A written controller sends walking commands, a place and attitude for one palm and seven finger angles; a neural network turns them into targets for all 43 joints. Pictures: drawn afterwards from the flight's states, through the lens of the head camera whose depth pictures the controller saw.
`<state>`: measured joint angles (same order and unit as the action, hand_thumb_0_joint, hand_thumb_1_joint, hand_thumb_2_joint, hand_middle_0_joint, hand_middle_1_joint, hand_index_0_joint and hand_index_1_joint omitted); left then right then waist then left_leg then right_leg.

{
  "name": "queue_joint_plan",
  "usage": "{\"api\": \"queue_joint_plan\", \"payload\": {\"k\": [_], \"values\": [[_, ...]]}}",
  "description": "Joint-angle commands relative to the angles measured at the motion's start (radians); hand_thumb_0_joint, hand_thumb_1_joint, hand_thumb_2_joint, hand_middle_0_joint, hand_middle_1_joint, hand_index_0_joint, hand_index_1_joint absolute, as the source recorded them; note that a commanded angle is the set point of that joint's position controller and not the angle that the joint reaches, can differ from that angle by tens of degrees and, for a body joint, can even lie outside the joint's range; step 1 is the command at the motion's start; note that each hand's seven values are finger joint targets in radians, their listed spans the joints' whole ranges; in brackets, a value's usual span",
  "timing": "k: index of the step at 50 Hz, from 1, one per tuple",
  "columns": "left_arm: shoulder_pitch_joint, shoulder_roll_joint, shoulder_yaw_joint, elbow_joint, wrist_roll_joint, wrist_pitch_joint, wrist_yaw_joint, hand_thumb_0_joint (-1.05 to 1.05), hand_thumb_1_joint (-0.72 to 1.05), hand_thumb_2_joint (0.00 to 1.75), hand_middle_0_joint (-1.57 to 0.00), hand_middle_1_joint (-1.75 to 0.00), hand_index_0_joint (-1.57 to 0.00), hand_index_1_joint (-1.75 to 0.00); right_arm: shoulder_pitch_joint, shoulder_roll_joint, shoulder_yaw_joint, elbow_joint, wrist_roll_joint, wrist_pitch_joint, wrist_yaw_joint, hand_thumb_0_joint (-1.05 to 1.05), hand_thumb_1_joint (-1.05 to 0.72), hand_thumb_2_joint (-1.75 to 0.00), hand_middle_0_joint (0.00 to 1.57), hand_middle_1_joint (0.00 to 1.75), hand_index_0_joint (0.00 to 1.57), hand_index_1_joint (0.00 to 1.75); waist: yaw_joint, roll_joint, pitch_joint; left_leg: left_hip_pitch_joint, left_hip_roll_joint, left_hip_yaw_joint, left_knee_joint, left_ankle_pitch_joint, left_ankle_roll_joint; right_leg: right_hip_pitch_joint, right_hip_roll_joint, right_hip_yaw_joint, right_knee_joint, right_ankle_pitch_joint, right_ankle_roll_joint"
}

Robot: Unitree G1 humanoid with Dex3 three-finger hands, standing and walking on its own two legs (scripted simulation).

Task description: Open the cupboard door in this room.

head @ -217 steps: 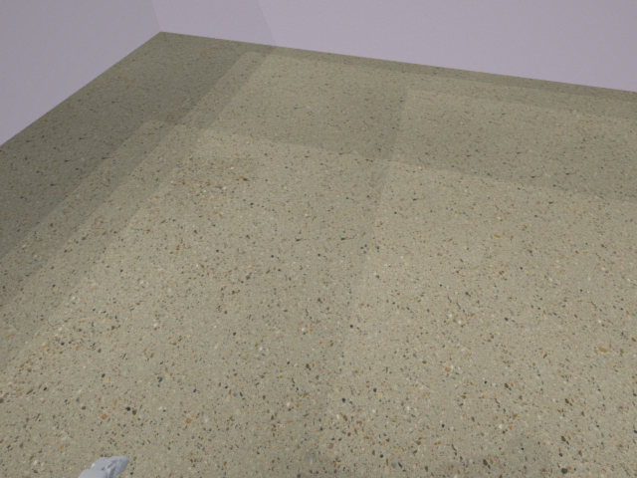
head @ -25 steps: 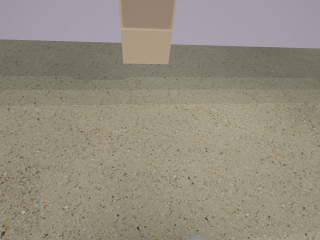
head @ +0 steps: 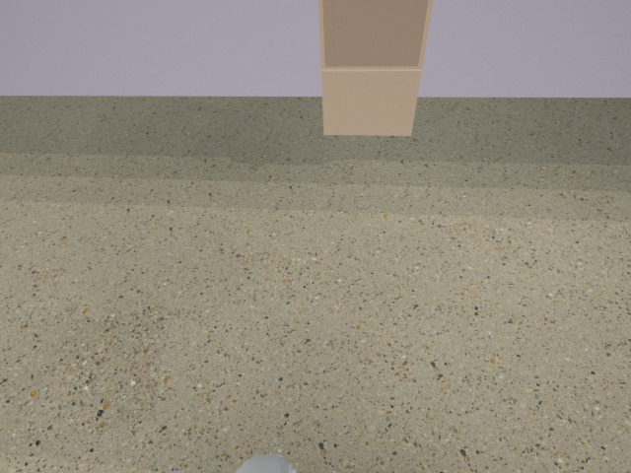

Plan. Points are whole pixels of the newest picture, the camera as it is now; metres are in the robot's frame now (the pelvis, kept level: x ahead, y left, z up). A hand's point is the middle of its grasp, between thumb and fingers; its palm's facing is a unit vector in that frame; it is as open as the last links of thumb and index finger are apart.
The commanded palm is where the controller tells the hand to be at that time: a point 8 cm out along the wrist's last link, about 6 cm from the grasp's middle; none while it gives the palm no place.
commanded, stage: turn or walk to find it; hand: left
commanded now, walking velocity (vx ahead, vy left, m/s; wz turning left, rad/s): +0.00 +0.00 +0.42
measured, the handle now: out of the picture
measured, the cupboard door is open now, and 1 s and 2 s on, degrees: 0 0 0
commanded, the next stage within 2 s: stand and wait in 0.48 s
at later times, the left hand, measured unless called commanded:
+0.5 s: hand out of the picture +0.00 +0.28 -0.17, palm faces +0.24 -0.94 -0.25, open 7.4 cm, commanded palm none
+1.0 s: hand out of the picture -0.06 +0.20 -0.17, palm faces +0.32 -0.92 -0.22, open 7.3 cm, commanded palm none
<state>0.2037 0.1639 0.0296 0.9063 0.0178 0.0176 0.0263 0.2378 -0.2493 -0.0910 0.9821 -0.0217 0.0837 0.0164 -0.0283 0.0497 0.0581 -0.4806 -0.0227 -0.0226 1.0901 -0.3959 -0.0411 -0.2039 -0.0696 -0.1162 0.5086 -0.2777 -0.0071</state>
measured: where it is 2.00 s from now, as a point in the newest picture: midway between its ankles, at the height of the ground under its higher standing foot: outside the picture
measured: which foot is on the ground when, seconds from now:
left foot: up 0.00-0.22, down 0.24-0.68, up 0.70-0.98, down 1.00-1.00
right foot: down 0.00-0.24, up 0.26-0.66, down 0.68-1.00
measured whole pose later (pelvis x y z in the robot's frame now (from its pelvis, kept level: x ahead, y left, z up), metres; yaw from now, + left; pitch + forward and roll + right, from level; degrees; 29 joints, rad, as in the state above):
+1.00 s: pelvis -0.03 +0.02 +0.00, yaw +16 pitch -1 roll +0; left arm 0.26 0.15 0.02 1.06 0.01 0.00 0.03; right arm 0.25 -0.21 -0.04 1.09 -0.01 0.03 -0.02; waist 0.01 0.04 0.04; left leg -0.19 0.05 0.00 0.50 -0.27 -0.03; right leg -0.22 -0.01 -0.10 0.50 -0.27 -0.02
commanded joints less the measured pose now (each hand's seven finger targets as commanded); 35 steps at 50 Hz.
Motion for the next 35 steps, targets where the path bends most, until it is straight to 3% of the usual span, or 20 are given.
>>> {"api": "queue_joint_plan", "payload": {"k": [1, 5, 7, 9, 10, 11, 12, 13, 14, 16, 18, 23, 25, 29, 31, 32, 33, 34, 35], "values": [[0.015, 0.215, 0.052, -0.05, 0.01, -0.026, 0.01, 0.0, 0.9, 0.9, -0.2, -0.3, -0.2, -0.3, -0.04, -0.054, -0.005, -0.076, 0.001, -0.023, 0.005, 0.0, -0.9, -0.9, 0.2, 0.3, 0.2, 0.3, 0.036, -0.229, -0.018, -0.027, 0.047, 0.027, -0.037, -0.019, -0.026, 0.033, -0.246, 0.135, -0.197, 0.239, -0.118], [0.068, 0.252, 0.065, -0.023, 0.017, -0.018, 0.006, 0.0, 0.9, 0.9, -0.2, -0.3, -0.2, -0.3, -0.102, -0.042, 0.007, -0.089, 0.008, -0.033, 0.004, 0.0, -0.9, -0.9, 0.2, 0.3, 0.2, 0.3, 0.071, -0.251, -0.027, 0.039, 0.047, 0.078, -0.234, -0.066, -0.022, 0.066, -0.269, 0.114, -0.147, 0.346, -0.129], [0.069, 0.269, 0.071, -0.014, 0.016, -0.015, 0.005, 0.0, 0.9, 0.9, -0.2, -0.3, -0.2, -0.3, -0.082, -0.041, 0.014, -0.086, 0.013, -0.042, 0.0, 0.0, -0.9, -0.9, 0.2, 0.3, 0.2, 0.3, 0.066, -0.274, -0.064, 0.099, 0.042, 0.103, -0.349, -0.054, -0.014, 0.086, -0.28, 0.095, -0.093, 0.423, -0.122], [0.056, 0.263, 0.072, -0.007, 0.01, -0.009, 0.002, 0.0, 0.9, 0.9, -0.2, -0.3, -0.2, -0.3, -0.031, -0.052, 0.014, -0.074, 0.012, -0.052, -0.003, 0.0, -0.9, -0.9, 0.2, 0.3, 0.2, 0.3, 0.034, -0.238, -0.089, 0.216, 0.032, 0.118, -0.544, 0.079, -0.003, 0.051, -0.255, 0.042, -0.004, 0.409, -0.065], [0.055, 0.251, 0.068, -0.011, 0.001, -0.001, 0.0, 0.0, 0.9, 0.9, -0.2, -0.3, -0.2, -0.3, 0.008, -0.083, 0.008, -0.065, 0.01, -0.061, -0.002, 0.0, -0.9, -0.9, 0.2, 0.3, 0.2, 0.3, 0.009, -0.161, -0.116, 0.34, 0.055, 0.091, -0.669, 0.209, 0.01, -0.026, -0.227, 0.004, 0.09, 0.327, -0.015], [0.069, 0.199, 0.062, -0.034, -0.007, 0.007, -0.005, 0.0, 0.9, 0.9, -0.2, -0.3, -0.2, -0.3, 0.036, -0.173, -0.01, -0.068, 0.002, -0.071, -0.004, 0.0, -0.9, -0.9, 0.2, 0.3, 0.2, 0.3, -0.003, 0.081, -0.14, 0.462, 0.247, -0.165, -0.734, 0.404, 0.087, -0.215, -0.123, -0.055, 0.268, 0.041, 0.053], [0.029, 0.146, 0.043, -0.071, -0.004, 0.01, -0.008, 0.0, 0.9, 0.9, -0.2, -0.3, -0.2, -0.3, 0.081, -0.248, -0.026, -0.066, 0.002, -0.068, -0.009, 0.0, -0.9, -0.9, 0.2, 0.3, 0.2, 0.3, -0.028, 0.26, -0.122, 0.45, 0.421, -0.344, -0.767, 0.638, 0.201, -0.348, -0.045, -0.028, 0.447, -0.364, 0.086], [-0.029, 0.161, 0.042, -0.074, 0.003, 0.024, 0.002, 0.0, 0.9, 0.9, -0.2, -0.3, -0.2, -0.3, 0.105, -0.241, -0.026, -0.046, 0.0, -0.071, -0.019, 0.0, -0.9, -0.9, 0.2, 0.3, 0.2, 0.3, -0.052, 0.252, -0.127, 0.371, 0.415, -0.347, -0.779, 0.535, 0.228, -0.323, -0.053, 0.064, 0.553, -0.364, 0.073], [-0.064, 0.164, 0.048, -0.066, 0.001, 0.023, -0.002, 0.0, 0.9, 0.9, -0.2, -0.3, -0.2, -0.3, 0.066, -0.21, -0.018, -0.05, -0.002, -0.071, -0.028, 0.0, -0.9, -0.9, 0.2, 0.3, 0.2, 0.3, -0.04, 0.2, -0.084, 0.34, 0.369, -0.326, -0.782, 0.468, 0.226, -0.361, -0.05, 0.09, 0.609, -0.299, 0.07], [-0.022, 0.159, 0.051, -0.031, 0.001, 0.016, -0.014, 0.0, 0.9, 0.9, -0.2, -0.3, -0.2, -0.3, -0.033, -0.159, 0.002, -0.078, -0.002, -0.076, -0.034, 0.0, -0.9, -0.9, 0.2, 0.3, 0.2, 0.3, 0.011, 0.129, -0.061, 0.321, 0.286, -0.219, -0.773, 0.469, 0.195, -0.344, -0.051, 0.096, 0.614, -0.169, 0.074], [0.006, 0.162, 0.049, -0.009, -0.001, 0.015, -0.018, 0.0, 0.9, 0.9, -0.2, -0.3, -0.2, -0.3, -0.042, -0.152, 0.007, -0.084, 0.003, -0.081, -0.035, 0.0, -0.9, -0.9, 0.2, 0.3, 0.2, 0.3, 0.019, 0.088, -0.076, 0.33, 0.255, -0.179, -0.777, 0.5, 0.188, -0.313, -0.042, 0.09, 0.584, -0.131, 0.08], [-0.034, 0.151, 0.043, -0.031, -0.004, 0.017, -0.014, 0.0, 0.9, 0.9, -0.2, -0.3, -0.2, -0.3, 0.005, -0.154, -0.002, -0.079, 0.001, -0.075, -0.034, 0.0, -0.9, -0.9, 0.2, 0.3, 0.2, 0.3, -0.011, 0.074, -0.086, 0.374, 0.259, -0.244, -0.772, 0.493, 0.215, -0.291, -0.014, 0.093, 0.442, -0.161, 0.088], [-0.034, 0.138, 0.04, -0.04, -0.004, 0.016, -0.011, 0.0, 0.9, 0.9, -0.2, -0.3, -0.2, -0.3, 0.005, -0.154, -0.003, -0.078, -0.002, -0.072, -0.033, 0.0, -0.9, -0.9, 0.2, 0.3, 0.2, 0.3, -0.01, 0.073, -0.094, 0.379, 0.26, -0.258, -0.771, 0.479, 0.219, -0.274, -0.002, 0.092, 0.394, -0.169, 0.084], [0.007, 0.116, 0.027, -0.021, -0.006, 0.008, -0.006, 0.0, 0.9, 0.9, -0.2, -0.3, -0.2, -0.3, -0.017, -0.135, 0.001, -0.073, -0.006, -0.068, -0.032, 0.0, -0.9, -0.9, 0.2, 0.3, 0.2, 0.3, 0.009, 0.096, -0.097, 0.307, 0.243, -0.272, -0.762, 0.448, 0.21, -0.137, 0.025, 0.081, 0.212, -0.155, 0.063], [0.06, 0.115, 0.024, 0.006, -0.007, -0.002, -0.001, 0.0, 0.9, 0.9, -0.2, -0.3, -0.2, -0.3, -0.024, -0.121, 0.004, -0.062, -0.001, -0.069, -0.031, 0.0, -0.9, -0.9, 0.2, 0.3, 0.2, 0.3, 0.035, 0.071, -0.104, 0.25, 0.211, -0.252, -0.728, 0.417, 0.181, -0.015, 0.036, 0.069, 0.048, -0.029, 0.057], [0.092, 0.122, 0.023, 0.022, -0.006, -0.011, 0.002, 0.0, 0.9, 0.9, -0.2, -0.3, -0.2, -0.3, -0.029, -0.105, 0.009, -0.056, 0.006, -0.071, -0.03, 0.0, -0.9, -0.9, 0.2, 0.3, 0.2, 0.3, 0.054, 0.034, -0.113, 0.204, 0.176, -0.223, -0.683, 0.366, 0.145, 0.079, 0.022, 0.076, -0.091, 0.065, 0.055], [0.107, 0.165, 0.026, 0.03, 0.001, -0.023, 0.008, 0.0, 0.9, 0.9, -0.2, -0.3, -0.2, -0.3, -0.013, -0.06, 0.015, -0.05, 0.015, -0.074, -0.025, 0.0, -0.9, -0.9, 0.2, 0.3, 0.2, 0.3, 0.054, -0.07, -0.118, 0.128, 0.113, -0.16, -0.596, 0.259, 0.091, 0.162, -0.07, 0.182, -0.187, 0.093, 0.03], [0.085, 0.226, 0.03, 0.03, 0.006, -0.032, 0.012, 0.0, 0.9, 0.9, -0.2, -0.3, -0.2, -0.3, -0.004, -0.003, 0.032, -0.059, 0.021, -0.074, -0.021, 0.0, -0.9, -0.9, 0.2, 0.3, 0.2, 0.3, 0.035, -0.252, -0.082, 0.033, 0.011, -0.054, -0.51, 0.045, 0.035, 0.147, -0.251, 0.376, -0.241, 0.08, -0.048], [0.063, 0.252, 0.039, 0.011, 0.004, -0.031, 0.008, 0.0, 0.9, 0.9, -0.2, -0.3, -0.2, -0.3, -0.03, -0.034, 0.025, -0.066, 0.009, -0.056, -0.024, 0.0, -0.9, -0.9, 0.2, 0.3, 0.2, 0.3, 0.057, -0.323, -0.037, 0.049, 0.003, -0.049, -0.384, -0.099, 0.026, 0.003, -0.333, 0.46, -0.313, -0.033, -0.134]]}}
